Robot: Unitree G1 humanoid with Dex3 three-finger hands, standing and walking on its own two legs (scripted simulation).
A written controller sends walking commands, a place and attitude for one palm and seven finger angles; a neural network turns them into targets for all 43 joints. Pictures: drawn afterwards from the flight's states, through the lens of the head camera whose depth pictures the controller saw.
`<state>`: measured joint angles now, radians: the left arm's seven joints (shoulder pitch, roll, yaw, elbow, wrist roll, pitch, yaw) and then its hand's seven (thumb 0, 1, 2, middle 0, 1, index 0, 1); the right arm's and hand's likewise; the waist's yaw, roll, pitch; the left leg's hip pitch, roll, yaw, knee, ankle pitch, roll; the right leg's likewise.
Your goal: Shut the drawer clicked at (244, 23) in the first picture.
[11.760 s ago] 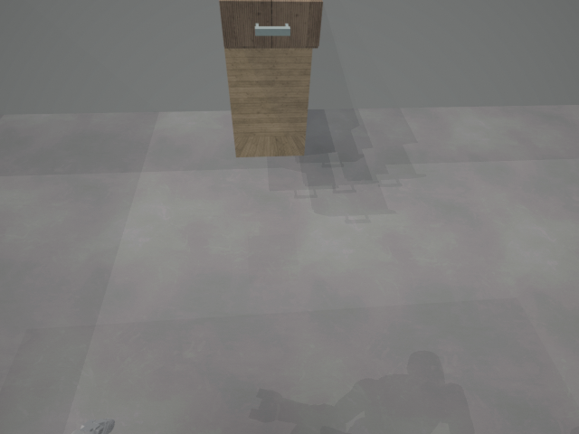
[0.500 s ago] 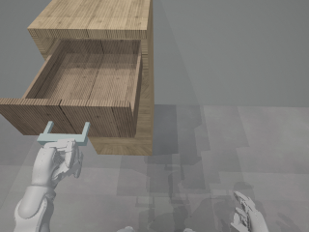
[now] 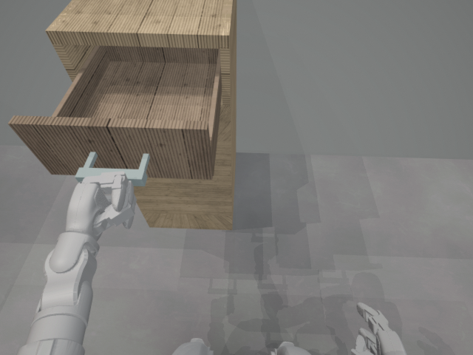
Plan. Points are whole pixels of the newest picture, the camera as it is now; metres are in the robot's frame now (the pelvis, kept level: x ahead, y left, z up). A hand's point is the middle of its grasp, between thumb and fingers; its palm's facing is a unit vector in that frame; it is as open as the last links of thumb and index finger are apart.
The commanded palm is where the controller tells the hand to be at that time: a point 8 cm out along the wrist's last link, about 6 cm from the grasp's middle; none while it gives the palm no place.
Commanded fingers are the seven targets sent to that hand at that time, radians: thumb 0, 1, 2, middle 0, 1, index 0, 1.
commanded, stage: push the drawer shut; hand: left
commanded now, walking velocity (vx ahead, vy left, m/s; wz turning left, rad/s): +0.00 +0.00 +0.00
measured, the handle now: (115, 167) +0.41 +0.24 +0.07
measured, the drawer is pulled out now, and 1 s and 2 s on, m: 0.24 0.11 0.00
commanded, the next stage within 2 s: none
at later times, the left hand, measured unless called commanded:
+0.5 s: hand (137, 172) +0.41 +0.20 +0.06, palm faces -0.03 -1.00 -0.03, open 2.9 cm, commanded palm +0.39 +0.25 +0.07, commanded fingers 0.00 0.90 0.90 -1.40 -1.60 -1.40 -1.60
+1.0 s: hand (148, 147) +0.46 +0.19 +0.06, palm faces -0.01 -1.00 -0.03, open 3.0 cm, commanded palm +0.45 +0.24 +0.07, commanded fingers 0.00 0.90 0.90 -1.40 -1.60 -1.40 -1.60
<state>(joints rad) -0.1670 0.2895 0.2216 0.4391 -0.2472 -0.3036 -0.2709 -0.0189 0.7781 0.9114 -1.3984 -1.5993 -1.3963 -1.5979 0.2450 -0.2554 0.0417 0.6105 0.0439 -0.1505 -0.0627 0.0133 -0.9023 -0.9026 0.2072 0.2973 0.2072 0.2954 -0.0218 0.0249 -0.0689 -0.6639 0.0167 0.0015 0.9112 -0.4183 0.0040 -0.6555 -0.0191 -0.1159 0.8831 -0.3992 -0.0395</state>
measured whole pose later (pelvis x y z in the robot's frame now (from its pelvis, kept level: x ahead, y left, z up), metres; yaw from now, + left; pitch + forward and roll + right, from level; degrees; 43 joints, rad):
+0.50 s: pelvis +0.00 +0.01 +0.00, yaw -1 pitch +12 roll -1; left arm -0.46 0.34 0.27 0.76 -0.20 -0.36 -0.26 -0.03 0.76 0.89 -1.40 -1.60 -1.40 -1.60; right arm 0.31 -0.26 0.03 0.63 0.04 -0.06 -0.04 0.01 -0.90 -0.90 0.21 0.30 0.21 0.30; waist -0.06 0.01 -0.07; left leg -0.71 0.02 0.02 0.91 -0.42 0.02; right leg -0.71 -0.01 -0.09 0.87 -0.38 -0.03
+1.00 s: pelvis +0.00 +0.01 -0.01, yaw -2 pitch +16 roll -2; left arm -0.73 0.41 0.32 1.05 -0.14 -0.41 -0.23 -0.02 0.80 0.93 -1.40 -1.60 -1.40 -1.60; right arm 0.33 -0.26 0.03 0.65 0.02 -0.02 -0.03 0.01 -0.90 -0.90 0.21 0.30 0.21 0.30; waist -0.10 0.01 -0.08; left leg -0.81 0.03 0.02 0.96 -0.43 0.02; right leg -0.80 -0.01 -0.09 0.91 -0.39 -0.03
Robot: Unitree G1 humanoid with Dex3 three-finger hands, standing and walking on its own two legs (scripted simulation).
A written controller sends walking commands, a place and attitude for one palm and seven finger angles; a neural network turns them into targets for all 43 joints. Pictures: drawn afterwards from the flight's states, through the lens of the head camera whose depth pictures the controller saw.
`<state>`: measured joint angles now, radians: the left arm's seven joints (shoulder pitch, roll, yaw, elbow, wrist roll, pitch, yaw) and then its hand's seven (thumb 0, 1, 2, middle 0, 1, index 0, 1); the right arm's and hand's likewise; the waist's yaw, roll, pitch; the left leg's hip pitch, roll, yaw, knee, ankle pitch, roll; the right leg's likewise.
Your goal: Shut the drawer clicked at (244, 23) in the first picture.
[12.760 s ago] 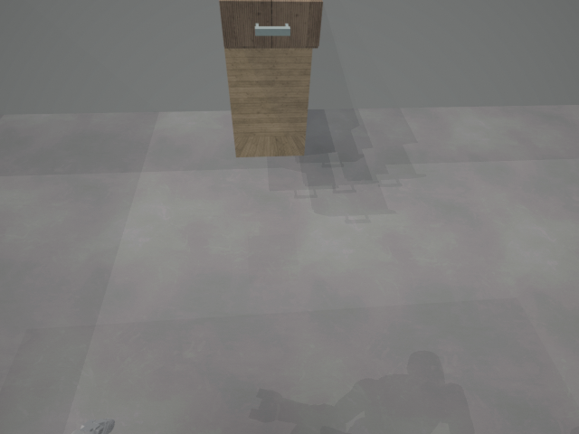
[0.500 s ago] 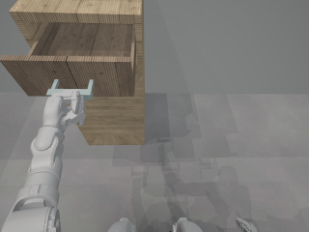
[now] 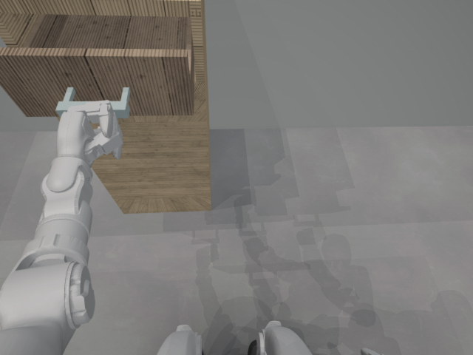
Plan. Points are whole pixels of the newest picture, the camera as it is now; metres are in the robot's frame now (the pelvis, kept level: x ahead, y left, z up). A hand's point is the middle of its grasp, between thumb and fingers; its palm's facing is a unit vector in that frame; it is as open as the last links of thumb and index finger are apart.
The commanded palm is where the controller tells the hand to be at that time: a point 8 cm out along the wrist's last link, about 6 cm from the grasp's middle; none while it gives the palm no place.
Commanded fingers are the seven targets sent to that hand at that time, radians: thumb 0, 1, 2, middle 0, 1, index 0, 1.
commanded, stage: push the drawer shut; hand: left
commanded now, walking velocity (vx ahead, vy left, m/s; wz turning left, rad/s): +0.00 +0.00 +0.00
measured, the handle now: (96, 101) +0.54 +0.24 +0.08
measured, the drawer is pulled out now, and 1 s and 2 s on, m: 0.11 0.00 0.00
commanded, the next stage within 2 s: pull the fist back off the drawer in 1.26 s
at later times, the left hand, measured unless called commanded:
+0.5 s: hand (119, 111) +0.51 +0.20 +0.08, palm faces +0.02 -1.00 -0.02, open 3.1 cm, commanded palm +0.51 +0.24 +0.08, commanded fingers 0.00 0.90 0.90 -1.40 -1.60 -1.40 -1.60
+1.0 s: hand (123, 86) +0.57 +0.20 +0.08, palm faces +0.03 -1.00 -0.02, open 3.3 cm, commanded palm +0.57 +0.23 +0.08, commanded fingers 0.00 0.90 0.90 -1.40 -1.60 -1.40 -1.60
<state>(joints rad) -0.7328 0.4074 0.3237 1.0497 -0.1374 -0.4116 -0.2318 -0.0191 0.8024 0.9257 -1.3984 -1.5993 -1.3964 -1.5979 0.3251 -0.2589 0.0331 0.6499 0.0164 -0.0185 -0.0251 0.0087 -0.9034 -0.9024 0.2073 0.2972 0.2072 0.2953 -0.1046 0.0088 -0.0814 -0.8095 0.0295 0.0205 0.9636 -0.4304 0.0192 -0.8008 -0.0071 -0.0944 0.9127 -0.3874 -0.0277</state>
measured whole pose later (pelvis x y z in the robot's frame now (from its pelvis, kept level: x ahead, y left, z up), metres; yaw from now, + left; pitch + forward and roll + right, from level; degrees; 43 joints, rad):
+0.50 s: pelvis +0.00 +0.00 -0.01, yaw -1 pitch +19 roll -3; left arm -0.92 0.54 0.40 1.22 -0.08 -0.40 -0.25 0.01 0.78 0.91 -1.40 -1.60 -1.40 -1.60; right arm 0.39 -0.28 0.04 0.65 0.00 0.02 -0.02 0.01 -0.90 -0.90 0.21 0.30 0.21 0.30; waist -0.18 0.01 -0.08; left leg -0.90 0.05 0.02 1.00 -0.44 0.02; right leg -0.88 0.01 -0.10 0.92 -0.38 -0.03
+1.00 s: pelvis +0.01 +0.01 -0.01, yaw -2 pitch +24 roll -4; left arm -1.11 0.65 0.43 1.34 -0.01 -0.35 -0.21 0.05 0.78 0.91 -1.40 -1.60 -1.40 -1.60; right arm 0.44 -0.28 0.07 0.64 -0.04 0.05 0.00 0.00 -0.90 -0.90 0.21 0.30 0.21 0.30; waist -0.25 0.03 -0.08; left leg -0.99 0.05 0.01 1.03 -0.46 0.04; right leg -0.96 0.02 -0.10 0.92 -0.38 -0.01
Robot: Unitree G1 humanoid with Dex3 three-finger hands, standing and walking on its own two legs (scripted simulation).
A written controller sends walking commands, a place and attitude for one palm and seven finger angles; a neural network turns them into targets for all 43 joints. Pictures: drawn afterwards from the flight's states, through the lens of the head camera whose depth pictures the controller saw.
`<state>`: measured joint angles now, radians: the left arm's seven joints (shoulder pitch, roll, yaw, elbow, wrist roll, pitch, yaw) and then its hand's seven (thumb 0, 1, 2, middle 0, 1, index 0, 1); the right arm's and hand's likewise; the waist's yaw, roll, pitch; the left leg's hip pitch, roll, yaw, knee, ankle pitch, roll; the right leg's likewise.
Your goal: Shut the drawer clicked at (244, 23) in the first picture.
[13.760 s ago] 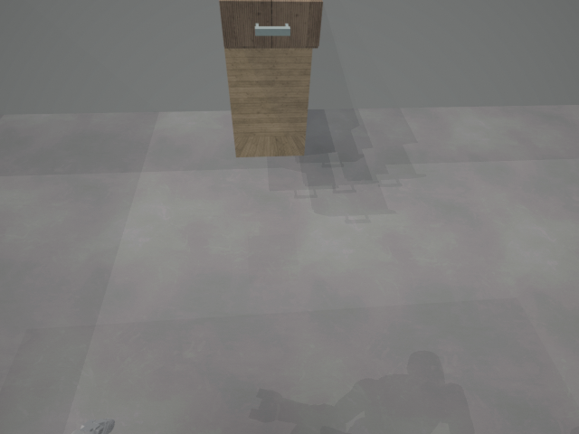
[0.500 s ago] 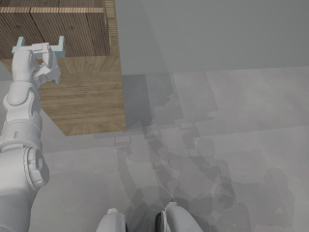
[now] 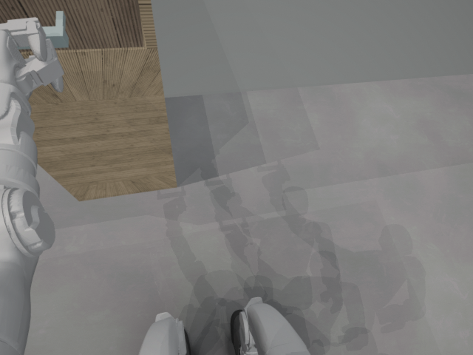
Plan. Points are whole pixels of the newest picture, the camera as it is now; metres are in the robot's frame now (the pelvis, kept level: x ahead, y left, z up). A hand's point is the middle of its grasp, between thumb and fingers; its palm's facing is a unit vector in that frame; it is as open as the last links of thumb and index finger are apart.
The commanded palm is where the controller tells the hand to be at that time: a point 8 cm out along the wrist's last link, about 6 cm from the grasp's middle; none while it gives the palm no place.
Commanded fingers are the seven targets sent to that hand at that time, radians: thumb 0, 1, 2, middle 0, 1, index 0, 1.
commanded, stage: push the drawer shut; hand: left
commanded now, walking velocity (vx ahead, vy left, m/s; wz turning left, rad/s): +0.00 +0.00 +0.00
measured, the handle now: (24, 28) +0.63 +0.25 +0.09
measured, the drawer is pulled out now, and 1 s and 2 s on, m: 0.00 0.00 0.00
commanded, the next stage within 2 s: pull the fist back off the drawer in 0.26 s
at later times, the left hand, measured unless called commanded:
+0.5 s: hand (46, 59) +0.56 +0.21 +0.09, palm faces +0.06 -1.00 -0.03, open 3.3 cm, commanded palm +0.57 +0.23 +0.09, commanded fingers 0.00 0.90 0.90 -1.40 -1.60 -1.40 -1.60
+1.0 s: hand (52, 66) +0.55 +0.20 +0.09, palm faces +0.07 -1.00 +0.00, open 3.2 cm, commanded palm +0.52 +0.25 +0.09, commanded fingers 0.00 0.90 0.90 -1.40 -1.60 -1.40 -1.60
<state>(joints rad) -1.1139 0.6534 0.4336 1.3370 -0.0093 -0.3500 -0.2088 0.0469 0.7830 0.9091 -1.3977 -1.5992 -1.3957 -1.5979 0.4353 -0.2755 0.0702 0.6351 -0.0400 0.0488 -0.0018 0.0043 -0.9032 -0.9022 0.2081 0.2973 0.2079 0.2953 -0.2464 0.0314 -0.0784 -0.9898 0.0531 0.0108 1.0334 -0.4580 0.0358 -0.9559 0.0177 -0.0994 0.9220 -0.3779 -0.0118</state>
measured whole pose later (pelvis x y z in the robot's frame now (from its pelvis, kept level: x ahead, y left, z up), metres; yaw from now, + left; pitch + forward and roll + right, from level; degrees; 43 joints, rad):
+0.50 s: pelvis -0.02 +0.00 -0.01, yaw +1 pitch +26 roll -5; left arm -1.25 0.73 0.37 1.40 0.01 -0.31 -0.20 0.05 0.64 0.93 -1.40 -1.60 -1.40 -1.60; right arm 0.44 -0.29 0.09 0.65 -0.05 0.00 -0.01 0.00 -0.90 -0.90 0.21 0.30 0.21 0.30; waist -0.28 0.03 -0.08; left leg -1.10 0.04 -0.03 1.08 -0.44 0.04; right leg -1.04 0.01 -0.13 0.95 -0.36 -0.02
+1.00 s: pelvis +0.00 +0.00 +0.00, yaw -1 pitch +23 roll -4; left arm -1.01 0.62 0.47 1.21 -0.04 -0.33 -0.20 0.02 0.84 0.89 -1.40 -1.60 -1.40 -1.60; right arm 0.46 -0.27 0.07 0.60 -0.03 0.06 0.02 0.00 -0.90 -0.90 0.21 0.30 0.21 0.30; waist -0.23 0.03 -0.08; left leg -0.96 0.06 0.03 1.01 -0.46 0.04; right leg -0.94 0.03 -0.07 0.90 -0.37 -0.01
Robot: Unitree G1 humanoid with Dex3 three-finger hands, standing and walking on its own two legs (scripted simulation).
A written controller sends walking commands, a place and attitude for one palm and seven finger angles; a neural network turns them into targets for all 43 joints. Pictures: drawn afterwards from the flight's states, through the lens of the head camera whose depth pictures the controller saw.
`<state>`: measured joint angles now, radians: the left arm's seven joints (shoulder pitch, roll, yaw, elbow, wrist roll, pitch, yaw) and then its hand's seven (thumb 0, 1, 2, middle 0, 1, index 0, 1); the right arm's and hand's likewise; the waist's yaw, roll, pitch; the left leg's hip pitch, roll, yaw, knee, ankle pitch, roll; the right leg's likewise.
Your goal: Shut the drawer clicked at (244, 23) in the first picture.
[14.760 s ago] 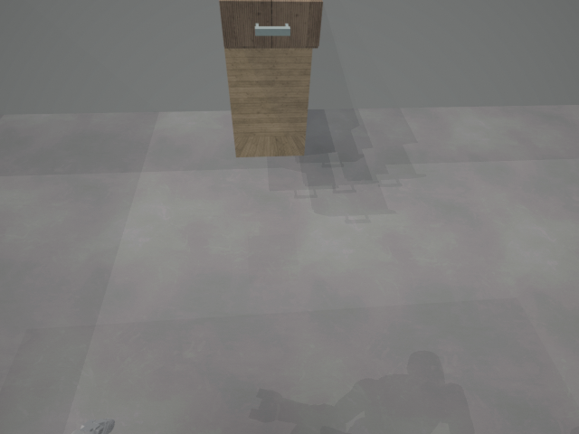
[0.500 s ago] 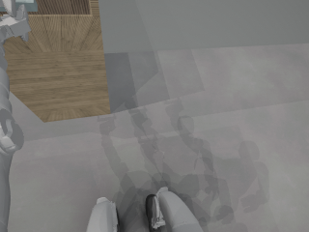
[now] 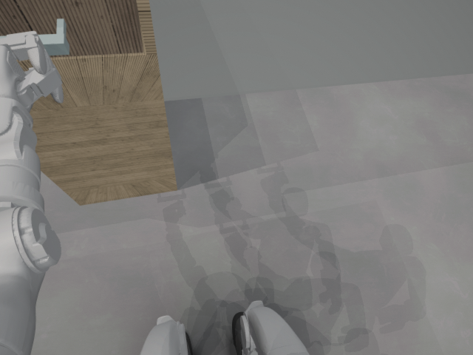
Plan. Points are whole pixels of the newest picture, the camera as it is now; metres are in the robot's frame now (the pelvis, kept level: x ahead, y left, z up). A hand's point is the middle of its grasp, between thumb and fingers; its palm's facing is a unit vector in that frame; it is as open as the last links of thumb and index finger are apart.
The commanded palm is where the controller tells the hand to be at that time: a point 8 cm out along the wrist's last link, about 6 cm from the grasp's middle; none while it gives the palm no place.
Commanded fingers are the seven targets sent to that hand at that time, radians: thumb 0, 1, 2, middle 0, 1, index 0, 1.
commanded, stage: pull the fist back off the drawer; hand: left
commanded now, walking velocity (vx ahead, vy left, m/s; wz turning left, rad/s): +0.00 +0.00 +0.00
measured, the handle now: (26, 36) +0.62 +0.26 +0.08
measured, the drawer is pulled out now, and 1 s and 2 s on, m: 0.00 0.00 0.00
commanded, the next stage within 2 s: draw the hand back to the body in 0.06 s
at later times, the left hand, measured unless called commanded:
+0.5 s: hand (27, 114) +0.45 +0.22 +0.12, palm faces +0.09 -1.00 -0.03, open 3.3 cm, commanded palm +0.40 +0.26 +0.13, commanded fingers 0.00 0.90 0.90 -1.40 -1.60 -1.40 -1.60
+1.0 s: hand out of the picture +0.28 +0.23 +0.18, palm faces +0.37 -0.90 -0.25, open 3.3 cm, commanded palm +0.23 +0.27 +0.20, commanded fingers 0.00 0.90 0.90 -1.40 -1.60 -1.40 -1.60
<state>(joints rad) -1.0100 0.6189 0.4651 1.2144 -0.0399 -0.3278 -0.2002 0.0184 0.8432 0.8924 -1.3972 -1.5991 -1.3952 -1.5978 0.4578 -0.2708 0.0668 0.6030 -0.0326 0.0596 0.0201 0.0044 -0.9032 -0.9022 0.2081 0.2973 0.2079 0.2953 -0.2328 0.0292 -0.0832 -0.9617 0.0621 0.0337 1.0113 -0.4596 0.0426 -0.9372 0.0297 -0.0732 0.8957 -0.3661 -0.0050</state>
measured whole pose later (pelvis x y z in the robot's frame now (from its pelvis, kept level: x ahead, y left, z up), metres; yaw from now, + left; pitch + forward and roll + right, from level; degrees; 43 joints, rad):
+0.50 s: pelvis +0.04 +0.00 +0.03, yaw +1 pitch +15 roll -3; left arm -0.41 0.35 0.33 0.60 -0.19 -0.25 -0.19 0.02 0.90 0.90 -1.40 -1.60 -1.39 -1.60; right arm 0.36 -0.24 0.02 0.56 0.04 0.07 0.02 0.01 -0.90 -0.90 0.21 0.30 0.21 0.30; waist -0.09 0.04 -0.12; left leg -0.61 0.04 0.05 0.81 -0.45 0.04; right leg -0.60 0.02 -0.05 0.72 -0.37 0.00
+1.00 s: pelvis +0.02 -0.02 +0.07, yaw +3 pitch -2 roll +0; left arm 0.07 0.30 0.19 0.01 -0.08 -0.06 0.09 0.02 0.90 0.90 -1.40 -1.60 -1.40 -1.60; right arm 0.17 -0.24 0.05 0.59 0.03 -0.03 -0.07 0.01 -0.90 -0.90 0.21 0.30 0.21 0.30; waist 0.04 0.04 0.01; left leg -0.15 0.00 0.03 0.46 -0.27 0.02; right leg -0.16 0.00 -0.07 0.44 -0.24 -0.02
